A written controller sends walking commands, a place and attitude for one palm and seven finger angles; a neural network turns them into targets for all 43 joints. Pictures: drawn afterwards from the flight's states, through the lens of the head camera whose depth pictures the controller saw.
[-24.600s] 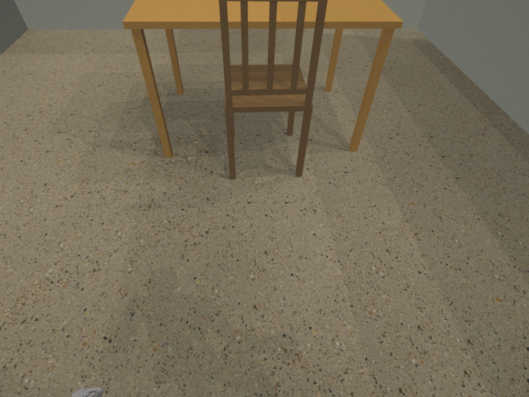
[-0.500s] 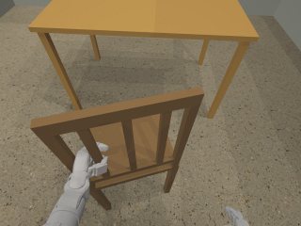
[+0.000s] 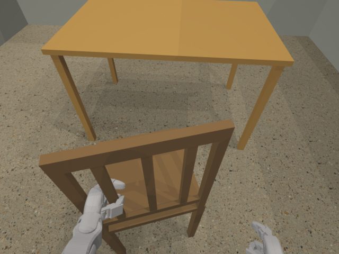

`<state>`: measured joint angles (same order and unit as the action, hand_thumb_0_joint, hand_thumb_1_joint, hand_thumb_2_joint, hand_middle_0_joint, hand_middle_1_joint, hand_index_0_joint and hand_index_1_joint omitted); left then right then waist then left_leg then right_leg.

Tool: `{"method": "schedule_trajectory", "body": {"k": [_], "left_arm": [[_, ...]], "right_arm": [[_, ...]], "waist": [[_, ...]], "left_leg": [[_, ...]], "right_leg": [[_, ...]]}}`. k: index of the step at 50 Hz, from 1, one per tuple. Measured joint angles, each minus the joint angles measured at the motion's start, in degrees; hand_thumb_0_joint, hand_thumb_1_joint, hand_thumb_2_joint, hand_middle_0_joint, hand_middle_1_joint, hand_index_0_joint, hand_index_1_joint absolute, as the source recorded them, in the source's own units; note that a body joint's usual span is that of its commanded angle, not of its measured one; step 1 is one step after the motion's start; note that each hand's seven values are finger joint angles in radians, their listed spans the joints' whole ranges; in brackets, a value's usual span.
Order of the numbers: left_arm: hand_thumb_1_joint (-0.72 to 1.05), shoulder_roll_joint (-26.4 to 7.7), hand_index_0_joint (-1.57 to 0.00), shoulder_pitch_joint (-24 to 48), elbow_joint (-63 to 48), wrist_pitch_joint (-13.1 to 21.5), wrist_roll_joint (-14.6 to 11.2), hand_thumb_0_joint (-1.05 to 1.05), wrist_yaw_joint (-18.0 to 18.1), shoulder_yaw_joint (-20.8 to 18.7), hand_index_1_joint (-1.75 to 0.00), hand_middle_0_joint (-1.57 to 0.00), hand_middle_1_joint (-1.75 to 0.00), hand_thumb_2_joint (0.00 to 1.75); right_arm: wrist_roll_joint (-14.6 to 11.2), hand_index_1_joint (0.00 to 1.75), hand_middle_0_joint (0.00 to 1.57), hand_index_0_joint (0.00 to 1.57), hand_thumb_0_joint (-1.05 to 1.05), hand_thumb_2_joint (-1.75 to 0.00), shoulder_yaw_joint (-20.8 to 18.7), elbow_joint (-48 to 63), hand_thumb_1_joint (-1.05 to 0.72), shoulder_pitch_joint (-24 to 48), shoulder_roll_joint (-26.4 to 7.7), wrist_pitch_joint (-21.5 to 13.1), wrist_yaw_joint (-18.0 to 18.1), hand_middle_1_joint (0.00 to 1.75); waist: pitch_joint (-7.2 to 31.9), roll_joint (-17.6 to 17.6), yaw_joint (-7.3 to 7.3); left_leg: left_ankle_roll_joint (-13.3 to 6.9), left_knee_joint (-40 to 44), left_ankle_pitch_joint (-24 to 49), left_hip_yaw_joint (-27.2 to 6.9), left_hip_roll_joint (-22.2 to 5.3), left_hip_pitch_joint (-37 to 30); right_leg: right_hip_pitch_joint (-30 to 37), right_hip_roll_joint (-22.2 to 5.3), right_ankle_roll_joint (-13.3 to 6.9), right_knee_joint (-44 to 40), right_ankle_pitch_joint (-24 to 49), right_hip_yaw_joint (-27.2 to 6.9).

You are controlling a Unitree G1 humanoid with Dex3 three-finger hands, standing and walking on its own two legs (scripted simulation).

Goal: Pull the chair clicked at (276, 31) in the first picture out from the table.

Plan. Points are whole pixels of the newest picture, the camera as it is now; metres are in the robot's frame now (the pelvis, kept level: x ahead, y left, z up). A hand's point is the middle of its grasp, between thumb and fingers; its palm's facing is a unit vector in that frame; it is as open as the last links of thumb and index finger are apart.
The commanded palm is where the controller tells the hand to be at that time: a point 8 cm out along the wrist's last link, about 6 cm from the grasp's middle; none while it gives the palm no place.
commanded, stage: stop walking, hand still on the chair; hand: left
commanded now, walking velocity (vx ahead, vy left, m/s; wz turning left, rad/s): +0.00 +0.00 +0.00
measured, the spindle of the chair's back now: (150, 186) +0.31 +0.08 -0.07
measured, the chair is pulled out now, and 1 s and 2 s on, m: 0.48 0.48 0.48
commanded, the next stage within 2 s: open the thumb and straighten the fingers in 0.06 s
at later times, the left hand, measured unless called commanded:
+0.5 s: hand (118, 204) +0.25 +0.15 -0.07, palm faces +0.12 -0.98 -0.15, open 10.7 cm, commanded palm +0.23 +0.20 -0.05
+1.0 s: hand (118, 205) +0.25 +0.15 -0.07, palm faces +0.10 -0.98 -0.16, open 17.3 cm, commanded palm +0.22 +0.20 -0.04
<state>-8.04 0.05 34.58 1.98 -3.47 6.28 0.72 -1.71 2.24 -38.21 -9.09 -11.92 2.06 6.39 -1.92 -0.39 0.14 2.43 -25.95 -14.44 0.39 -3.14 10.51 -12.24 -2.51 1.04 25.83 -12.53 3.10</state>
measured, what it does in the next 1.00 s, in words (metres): stands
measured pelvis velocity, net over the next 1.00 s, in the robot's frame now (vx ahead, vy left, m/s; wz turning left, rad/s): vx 0.01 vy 0.00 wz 0.04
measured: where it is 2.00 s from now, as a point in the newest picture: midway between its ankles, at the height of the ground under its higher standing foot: outside the picture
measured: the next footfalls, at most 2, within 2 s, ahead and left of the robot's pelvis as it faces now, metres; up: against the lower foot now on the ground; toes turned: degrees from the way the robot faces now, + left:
none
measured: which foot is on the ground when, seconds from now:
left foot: down 0.00-1.00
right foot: down 0.00-1.00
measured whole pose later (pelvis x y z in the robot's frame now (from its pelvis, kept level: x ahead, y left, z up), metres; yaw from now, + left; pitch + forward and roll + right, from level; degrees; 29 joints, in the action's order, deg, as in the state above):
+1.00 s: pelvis +0.01 +0.00 -0.04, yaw +2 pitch +9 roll +0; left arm -9.3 -12.0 6.4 -13.0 -5.4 3.9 0.2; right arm -1.6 1.4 -32.6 -14.6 -15.6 -7.4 5.1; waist 6.1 -3.0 2.0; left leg 2.7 -47.9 -25.3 -2.3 -2.4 31.4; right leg -32.3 -4.1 0.9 48.1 -24.3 4.6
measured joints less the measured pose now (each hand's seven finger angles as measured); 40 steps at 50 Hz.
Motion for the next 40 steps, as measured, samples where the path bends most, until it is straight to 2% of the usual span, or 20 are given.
{"method": "schedule_trajectory", "body": {"k": [9,12,14,18,23,26,30,40], "left_arm": [[0.65,0.18,-0.50,-0.98,-0.86,0.01,-0.19,0.09,0.09,0.15,-1.45,-0.18,-1.17,0.75],[0.64,-0.05,-0.50,-2.16,-3.12,-0.55,-0.73,0.08,0.72,0.50,-1.45,-0.19,-1.19,0.76],[0.61,-0.13,-0.50,-3.10,-5.88,-1.85,-0.80,0.07,0.69,0.38,-1.45,-0.19,-1.20,0.75],[0.43,-0.21,-0.50,-4.79,-10.90,-4.27,-1.11,0.05,0.59,0.19,-1.45,-0.19,-1.21,0.66],[0.03,-0.20,-0.48,-5.97,-15.27,-7.02,-1.43,0.02,-0.27,-0.30,-1.41,-0.19,-1.21,0.48],[-0.18,-0.41,-0.45,-6.62,-17.22,-8.71,-1.80,0.01,-1.20,-0.65,-1.31,-0.20,-1.17,0.37],[-0.37,-0.77,-0.38,-7.39,-19.33,-10.65,-2.18,0.00,-2.10,-0.94,-1.12,-0.22,-1.04,0.29],[-0.52,-0.96,-0.16,-9.55,-24.11,-13.73,-1.88,-0.01,-1.97,-0.86,-0.46,-0.13,-0.46,0.21]], "right_arm": [[0.02,0.30,0.20,0.20,0.01,-0.90,0.30,-0.41,-0.90,-1.33,0.35,0.57,-0.17,0.30],[-1.30,0.30,0.20,0.20,0.01,-0.90,0.28,0.05,-0.90,-2.21,-0.38,-0.19,-2.00,0.30],[-1.48,0.30,0.20,0.21,0.01,-0.90,-0.14,0.53,-0.90,-2.76,-1.03,-1.11,-3.10,0.30],[-1.23,0.30,0.20,0.21,0.01,-0.90,-1.12,1.37,-0.90,-3.41,-2.42,-3.26,-3.60,0.30],[-0.76,0.30,0.20,0.20,0.01,-0.90,-1.82,2.12,-0.90,-3.62,-3.77,-5.30,-2.99,0.30],[-0.55,0.30,0.20,0.20,0.01,-0.90,-1.90,2.65,-0.90,-3.62,-4.08,-6.35,-2.54,0.29],[-0.41,0.30,0.20,0.20,0.01,-0.90,-1.70,3.61,-0.90,-3.68,-4.14,-7.47,-2.11,0.29],[-0.03,0.30,0.20,0.20,0.01,-0.90,-0.95,5.33,-0.90,-4.60,-3.76,-9.17,-1.65,0.30]], "waist": [[0.07,-0.21,0.29],[1.84,-0.11,1.60],[2.79,-0.14,1.87],[4.12,-0.79,2.16],[5.41,-1.71,1.97],[6.14,-2.08,1.85],[6.79,-2.42,1.75],[7.55,-2.80,1.56]], "left_leg": [[-0.13,0.05,-0.23,0.02,0.19,-0.20],[-0.23,-2.49,-1.01,-0.92,0.76,3.40],[-0.27,-5.14,-2.09,-1.26,0.96,6.17],[-0.27,-10.42,-4.49,-1.68,0.96,10.99],[-0.09,-15.23,-6.65,-1.97,0.92,15.27],[-0.02,-17.01,-7.53,-2.02,0.88,16.83],[0.11,-18.57,-8.37,-2.12,0.82,18.17],[0.32,-20.77,-9.81,-2.51,0.77,20.02]], "right_leg": [[0.16,-0.20,0.14,0.08,-0.31,0.00],[-3.11,-0.92,0.23,3.00,-1.65,0.80],[-5.83,-1.21,0.21,5.78,-2.97,0.99],[-10.39,-1.37,0.09,10.76,-5.25,1.11],[-14.62,-1.47,-0.01,15.53,-7.44,1.10],[-16.27,-1.49,-0.08,17.46,-8.39,1.03],[-17.67,-1.48,-0.19,19.18,-9.33,1.03],[-19.42,-1.50,-0.32,21.44,-10.91,1.29]]}}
